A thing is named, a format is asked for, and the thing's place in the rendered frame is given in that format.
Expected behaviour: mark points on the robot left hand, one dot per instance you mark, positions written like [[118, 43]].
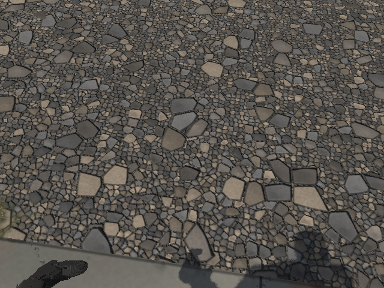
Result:
[[53, 272]]

